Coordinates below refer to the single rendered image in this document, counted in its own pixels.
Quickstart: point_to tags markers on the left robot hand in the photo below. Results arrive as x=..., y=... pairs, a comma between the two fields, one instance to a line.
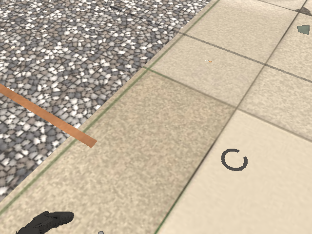
x=46, y=221

